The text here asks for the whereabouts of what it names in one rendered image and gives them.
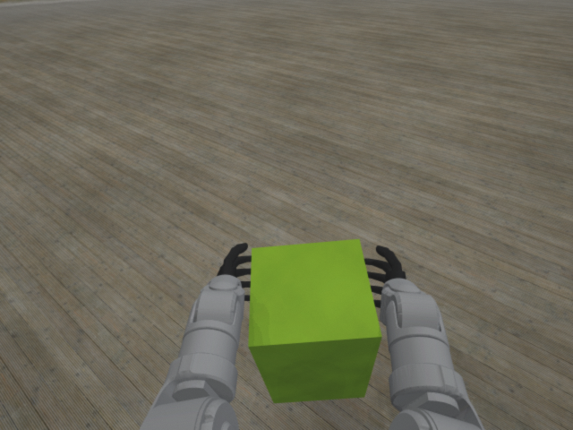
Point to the carton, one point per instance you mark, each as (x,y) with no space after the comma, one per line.
(314,332)

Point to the robot right upper arm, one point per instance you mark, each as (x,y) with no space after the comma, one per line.
(422,419)

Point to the left robot hand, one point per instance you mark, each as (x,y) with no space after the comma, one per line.
(232,261)

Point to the right robot forearm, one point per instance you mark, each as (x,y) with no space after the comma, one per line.
(423,374)

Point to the left robot forearm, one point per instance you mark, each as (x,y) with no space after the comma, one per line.
(206,362)

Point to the right robot hand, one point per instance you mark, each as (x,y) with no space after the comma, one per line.
(392,268)

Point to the robot left upper arm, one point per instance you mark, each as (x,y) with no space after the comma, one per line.
(207,413)

